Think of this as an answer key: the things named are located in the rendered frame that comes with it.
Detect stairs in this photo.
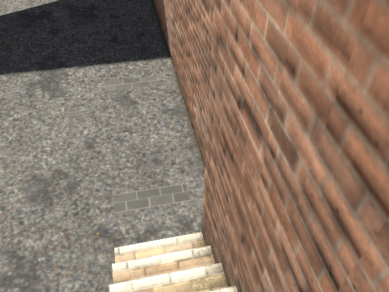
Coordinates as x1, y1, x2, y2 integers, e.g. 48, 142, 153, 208
109, 232, 238, 292

